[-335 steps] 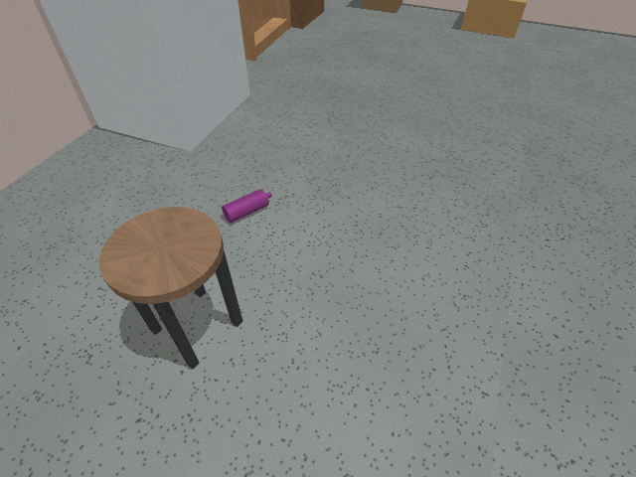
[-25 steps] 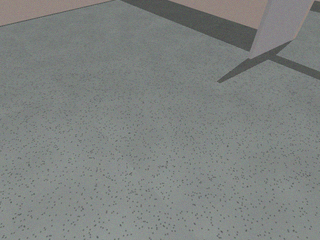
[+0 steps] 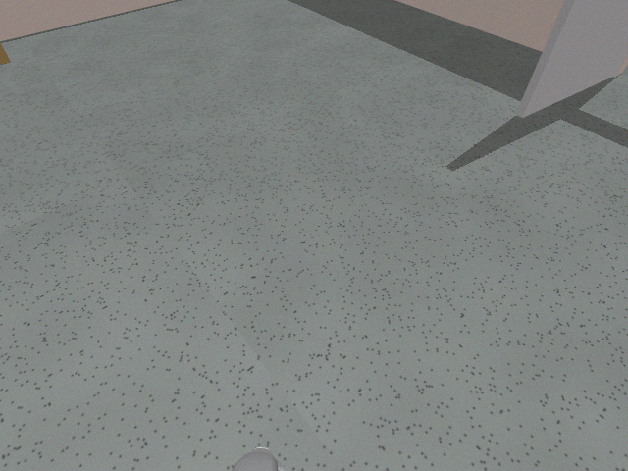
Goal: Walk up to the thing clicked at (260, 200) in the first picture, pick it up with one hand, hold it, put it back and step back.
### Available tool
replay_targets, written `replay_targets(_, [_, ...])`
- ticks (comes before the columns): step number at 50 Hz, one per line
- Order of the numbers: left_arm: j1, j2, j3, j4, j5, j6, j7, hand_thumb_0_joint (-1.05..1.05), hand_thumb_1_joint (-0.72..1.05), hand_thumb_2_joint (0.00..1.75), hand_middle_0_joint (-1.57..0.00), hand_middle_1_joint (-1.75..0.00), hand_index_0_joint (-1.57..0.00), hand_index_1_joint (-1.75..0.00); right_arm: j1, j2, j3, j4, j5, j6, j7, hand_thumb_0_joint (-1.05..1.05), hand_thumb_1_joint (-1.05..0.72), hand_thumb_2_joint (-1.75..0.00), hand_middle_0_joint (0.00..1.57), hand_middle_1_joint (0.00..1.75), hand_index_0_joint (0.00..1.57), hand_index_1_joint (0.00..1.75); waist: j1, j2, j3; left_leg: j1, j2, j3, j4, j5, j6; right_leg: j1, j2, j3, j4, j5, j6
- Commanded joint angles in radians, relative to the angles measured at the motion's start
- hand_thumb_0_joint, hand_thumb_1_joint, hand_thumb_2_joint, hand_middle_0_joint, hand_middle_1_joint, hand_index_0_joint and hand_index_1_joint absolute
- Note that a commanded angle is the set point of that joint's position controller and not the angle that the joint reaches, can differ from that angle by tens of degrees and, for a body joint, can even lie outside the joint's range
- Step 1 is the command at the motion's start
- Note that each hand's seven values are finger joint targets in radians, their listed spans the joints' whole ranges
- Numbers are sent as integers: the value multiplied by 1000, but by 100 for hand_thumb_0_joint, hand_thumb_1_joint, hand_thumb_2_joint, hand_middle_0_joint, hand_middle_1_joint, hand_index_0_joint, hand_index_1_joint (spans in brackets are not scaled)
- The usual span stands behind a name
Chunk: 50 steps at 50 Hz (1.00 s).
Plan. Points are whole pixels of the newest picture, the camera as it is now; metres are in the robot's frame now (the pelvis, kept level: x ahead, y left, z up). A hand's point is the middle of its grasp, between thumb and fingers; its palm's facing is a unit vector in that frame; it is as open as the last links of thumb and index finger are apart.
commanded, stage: walk up
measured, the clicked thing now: out of the picture +0.18 +1.39 -0.73
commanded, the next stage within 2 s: none
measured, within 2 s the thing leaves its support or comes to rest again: neither
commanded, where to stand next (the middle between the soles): +0.70 +0.04 m, yaw -1 degrees
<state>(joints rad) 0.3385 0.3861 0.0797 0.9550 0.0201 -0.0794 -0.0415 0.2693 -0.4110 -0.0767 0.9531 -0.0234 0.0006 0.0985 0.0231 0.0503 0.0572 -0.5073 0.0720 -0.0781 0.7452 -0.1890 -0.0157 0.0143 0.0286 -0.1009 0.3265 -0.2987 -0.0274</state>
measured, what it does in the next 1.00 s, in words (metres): walks ahead: left foot, then right foot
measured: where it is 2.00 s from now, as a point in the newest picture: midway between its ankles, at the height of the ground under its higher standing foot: (329, 326)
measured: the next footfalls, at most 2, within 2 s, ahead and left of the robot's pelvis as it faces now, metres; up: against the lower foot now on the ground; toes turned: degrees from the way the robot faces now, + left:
left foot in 0.10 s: +0.22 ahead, +0.16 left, +0.00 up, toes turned +5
right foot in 0.54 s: +0.41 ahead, -0.12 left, +0.00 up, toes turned -5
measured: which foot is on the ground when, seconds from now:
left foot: up 0.00-0.08, down 0.10-0.56, up 0.58-0.94, down 0.96-1.00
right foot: down 0.00-0.14, up 0.16-0.52, down 0.54-0.98, up 1.00-1.00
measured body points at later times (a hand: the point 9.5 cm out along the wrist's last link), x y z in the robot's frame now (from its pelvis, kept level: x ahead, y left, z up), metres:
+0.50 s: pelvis +0.24 +0.02 -0.01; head +0.26 +0.01 +0.44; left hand +0.35 +0.34 -0.11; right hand +0.28 -0.30 -0.12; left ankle +0.18 +0.15 -0.74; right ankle +0.37 -0.12 -0.72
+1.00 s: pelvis +0.44 +0.04 -0.03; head +0.44 +0.09 +0.41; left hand +0.49 +0.39 -0.16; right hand +0.52 -0.28 -0.11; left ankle +0.52 +0.17 -0.74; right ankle +0.38 -0.11 -0.73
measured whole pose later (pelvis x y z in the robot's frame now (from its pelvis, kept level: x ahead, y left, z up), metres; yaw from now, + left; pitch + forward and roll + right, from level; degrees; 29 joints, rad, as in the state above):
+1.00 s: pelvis +0.44 +0.04 -0.03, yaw +8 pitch -3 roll +0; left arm 0.25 0.48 0.09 0.82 0.04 -0.02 -0.06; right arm 0.36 -0.41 -0.07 0.84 -0.01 0.01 0.09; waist 0.01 -0.10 0.06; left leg -0.45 0.05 0.08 0.74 -0.24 0.03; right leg -0.19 -0.14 -0.12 0.86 -0.53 -0.01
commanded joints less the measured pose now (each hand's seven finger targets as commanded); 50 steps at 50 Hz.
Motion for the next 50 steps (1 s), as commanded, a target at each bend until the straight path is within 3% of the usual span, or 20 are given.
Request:
replay_targets(1, [-5, 287, 68, -92, -3, -24, 16, 0, 90, 90, -20, -30, -20, -30, -172, -169, -41, -141, -9, -49, -5, 0, -90, -90, 20, 30, 20, 30, 49, -116, 54, -6, 8, 110, -163, 18, 25, -5, -262, 109, -59, 243, -140])
replay_targets(3, [-4, 291, 59, -100, -7, -19, 18, 0, 90, 90, -20, -30, -20, -30, -164, -160, -46, -148, -11, -53, -11, 0, -90, -90, 20, 30, 20, 30, 39, -132, 49, 87, -4, 145, -183, -1, 48, -49, -280, 107, 5, 347, -140])
replay_targets(5, [-19, 268, 41, -117, -12, -13, 21, 0, 90, 90, -20, -30, -20, -30, 32, -196, -68, -100, -17, -65, -27, 0, -90, -90, 20, 30, 20, 30, -67, -27, -50, 372, -58, 173, -253, 29, 86, -136, -214, 33, 309, 505, -109])
replay_targets(6, [27, 213, 22, -124, -19, -4, 23, 0, 90, 90, -20, -30, -20, -30, 187, -258, -93, -68, -28, -73, -38, 0, -90, -90, 20, 30, 20, 30, -128, 107, -164, 607, 12, 52, -286, -81, 148, -294, -138, -7, 594, 388, -68])
replay_targets(7, [65, 133, 9, -141, -35, -3, 20, 0, 90, 90, -20, -30, -20, -30, 253, -352, -121, -86, -31, -78, -52, 0, -90, -90, 20, 30, 20, 30, -137, 314, -219, 793, 287, -463, -363, -178, 242, -598, 52, 21, 841, -89, -3])
replay_targets(8, [25, 245, 31, -137, -31, 1, 33, 0, 90, 90, -20, -30, -20, -30, 228, -363, -122, -97, 13, -79, -53, 0, -90, -90, 20, 30, 20, 30, -146, 199, -242, 792, 356, -641, -450, -152, 339, -642, 36, 157, 911, -272, -31])
replay_targets(12, [2, 214, 10, -118, -49, -6, 23, 0, 90, 90, -20, -30, -20, -30, 70, -231, -63, -146, 28, -82, -76, 0, -90, -90, 20, 30, 20, 30, -54, 63, -53, 478, 226, -102, -403, 356, 230, -562, -70, 234, 859, -74, -32])
replay_targets(18, [-60, 188, 13, -157, -22, 10, -17, 0, 90, 90, -20, -30, -20, -30, 30, -240, -56, -197, 18, -97, -71, 0, -90, -90, 20, 30, 20, 30, -48, 108, 43, 365, 217, 29, -461, 270, 262, -539, -124, 117, 483, 12, 32])
replay_targets(25, [43, 223, 55, -97, -8, -6, -21, 0, 90, 90, -20, -30, -20, -30, -32, -233, -49, -233, 23, -85, -58, 0, -90, -90, 20, 30, 20, 30, 43, 17, -34, 127, 148, 73, -270, -77, 173, -94, -63, 35, 284, 196, -2])
replay_targets(26, [120, 258, 74, -79, -7, -13, -12, 0, 90, 90, -20, -30, -20, -30, -6, -199, -35, -233, 17, -83, -58, 0, -90, -90, 20, 30, 20, 30, 83, -92, -90, 86, 99, 111, -66, -28, 149, 33, -57, 65, 258, 110, -20])
replay_targets(27, [194, 320, 98, -73, 0, -21, 3, 0, 90, 90, -20, -30, -20, -30, 66, -142, -16, -230, 20, -80, -56, 0, -90, -90, 20, 30, 20, 30, 108, -307, -128, 2, -9, 182, 219, -122, 113, 101, -163, 261, 103, -147, -48])
replay_targets(28, [195, 376, 100, -107, -2, -32, 14, 0, 90, 90, -20, -30, -20, -30, 108, -120, -2, -234, 24, -72, -55, 0, -90, -90, 20, 30, 20, 30, 81, -364, -106, -120, -110, 121, 406, -332, 69, 91, -400, 684, -55, -200, -121])
replay_targets(30, [82, 375, 84, -142, -24, -30, 17, 0, 90, 90, -20, -30, -20, -30, 63, -235, -33, -209, 19, -63, -72, 0, -90, -90, 20, 30, 20, 30, 52, -215, -23, -160, -34, 27, 499, -310, 51, -29, -459, 797, -99, -131, -241])
replay_targets(35, [-16, 276, 53, -161, -20, -38, 24, 0, 90, 90, -20, -30, -20, -30, 109, -192, -32, -151, 31, -47, -49, 0, -90, -90, 20, 30, 20, 30, -21, -199, 26, -1, 5, -1, 324, -138, 45, -245, -271, 300, -69, 81, -175])
replay_targets(40, [-2, 299, 61, -188, -7, -44, 20, 0, 90, 90, -20, -30, -20, -30, 12, -175, -40, -182, 8, -42, -21, 0, -90, -90, 20, 30, 20, 30, 9, -194, 23, 8, 25, 67, 38, -78, 13, -240, -277, 219, -86, -63, -196])
replay_targets(44, [-204, 299, 69, -272, 18, -6, -4, 0, 90, 90, -20, -30, -20, -30, 25, -197, -48, -198, 17, 3, 1, 0, -90, -90, 20, 30, 20, 30, -6, -259, -30, 138, 57, 134, -41, -7, 25, -284, -329, 52, -7, -120, -124])
replay_targets(47, [-198, 266, 55, -255, 37, 30, -6, 0, 90, 90, -20, -30, -20, -30, 221, -253, -83, -130, 17, -11, -16, 0, -90, -90, 20, 30, 20, 30, -105, -4, -101, 482, -38, 131, -85, -145, 82, -479, -257, -22, 368, -295, -76])
replay_targets(48, [-164, 207, 36, -250, 34, 42, -14, 0, 90, 90, -20, -30, -20, -30, 325, -293, -100, -104, 12, -12, -38, 0, -90, -90, 20, 30, 20, 30, -155, 212, -102, 579, -24, -5, -214, -284, 127, -582, -156, -79, 710, -276, -42])
replay_targets(49, [-145, 132, 9, -272, 19, 52, -22, 0, 90, 90, -20, -30, -20, -30, 335, -346, -104, -118, -6, -19, -60, 0, -90, -90, 20, 30, 20, 30, -132, 402, -34, 569, 171, -427, -399, -445, 184, -776, -41, -46, 941, -325, 10])
replay_targets(50, [-171, 186, 6, -302, 6, 50, -23, 0, 90, 90, -20, -30, -20, -30, 290, -356, -91, -155, 2, -28, -66, 0, -90, -90, 20, 30, 20, 30, -102, 265, -13, 512, 270, -780, -581, -501, 272, -829, 0, 97, 938, -329, 1])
